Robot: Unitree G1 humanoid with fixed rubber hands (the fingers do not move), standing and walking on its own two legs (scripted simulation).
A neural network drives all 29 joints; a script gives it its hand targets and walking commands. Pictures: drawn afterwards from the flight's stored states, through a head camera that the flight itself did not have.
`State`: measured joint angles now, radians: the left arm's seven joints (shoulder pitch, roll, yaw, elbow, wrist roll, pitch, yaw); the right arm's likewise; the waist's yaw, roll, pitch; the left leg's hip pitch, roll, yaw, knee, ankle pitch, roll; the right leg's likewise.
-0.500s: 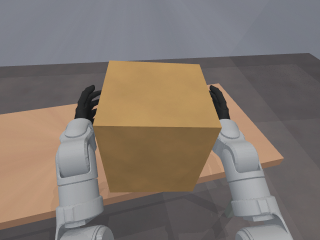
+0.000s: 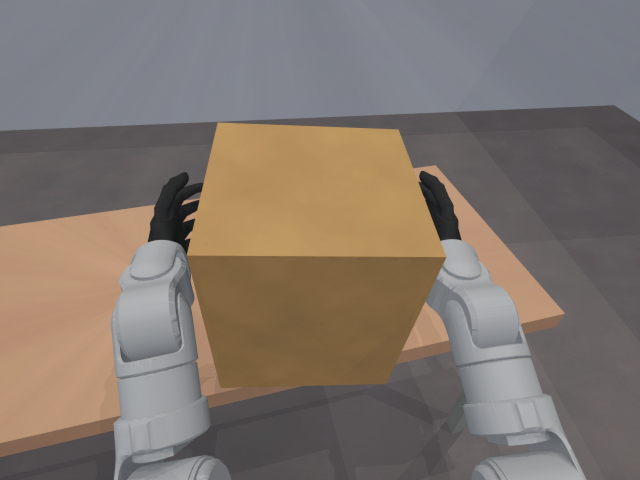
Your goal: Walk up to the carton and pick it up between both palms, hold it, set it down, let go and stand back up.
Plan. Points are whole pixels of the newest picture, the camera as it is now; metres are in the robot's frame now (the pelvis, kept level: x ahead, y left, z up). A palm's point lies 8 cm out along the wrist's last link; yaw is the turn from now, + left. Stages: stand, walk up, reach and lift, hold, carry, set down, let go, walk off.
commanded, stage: hold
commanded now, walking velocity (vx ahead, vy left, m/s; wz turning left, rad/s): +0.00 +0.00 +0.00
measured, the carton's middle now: (307, 261) +0.35 +0.00 +0.14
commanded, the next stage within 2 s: set down in 1.28 s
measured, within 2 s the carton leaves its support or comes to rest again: neither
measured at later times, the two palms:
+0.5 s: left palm (170, 246) +0.34 +0.15 +0.18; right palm (436, 241) +0.34 -0.15 +0.17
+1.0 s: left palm (173, 245) +0.34 +0.15 +0.18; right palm (440, 241) +0.34 -0.15 +0.17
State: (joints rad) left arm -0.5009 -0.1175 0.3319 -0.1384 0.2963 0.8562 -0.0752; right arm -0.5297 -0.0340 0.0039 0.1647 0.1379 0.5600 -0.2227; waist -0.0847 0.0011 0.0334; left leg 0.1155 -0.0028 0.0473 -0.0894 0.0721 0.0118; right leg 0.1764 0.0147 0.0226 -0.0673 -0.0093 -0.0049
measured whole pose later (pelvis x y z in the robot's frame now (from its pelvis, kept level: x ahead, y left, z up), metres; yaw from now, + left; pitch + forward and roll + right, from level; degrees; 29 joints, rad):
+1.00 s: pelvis +0.00 +0.00 +0.00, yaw +0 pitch -6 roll +0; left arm -0.49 -0.11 0.32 -0.15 0.28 0.87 -0.08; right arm -0.51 -0.05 0.03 0.15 0.17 0.55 -0.25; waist -0.07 0.01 0.05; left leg 0.13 0.00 0.05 -0.09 0.06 0.01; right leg 0.19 0.02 0.02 -0.06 -0.02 -0.01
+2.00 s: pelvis +0.01 +0.02 +0.00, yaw +0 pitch -3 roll +0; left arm -0.48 -0.12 0.32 0.04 0.30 0.68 -0.08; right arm -0.49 0.00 -0.05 0.27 0.05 0.42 -0.18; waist -0.12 0.00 0.00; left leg 0.07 -0.03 0.04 -0.09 0.07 0.03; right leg 0.14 -0.01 0.02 -0.09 -0.01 0.01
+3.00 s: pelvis +0.02 +0.01 +0.00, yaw +2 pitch +10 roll +0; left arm -0.58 -0.05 0.37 0.73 0.27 0.08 -0.03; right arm -0.52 0.09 -0.29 0.67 -0.22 0.02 -0.13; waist -0.05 0.01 -0.20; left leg -0.18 -0.03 0.01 -0.09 0.09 0.03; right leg -0.10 -0.01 -0.02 -0.08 0.00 0.01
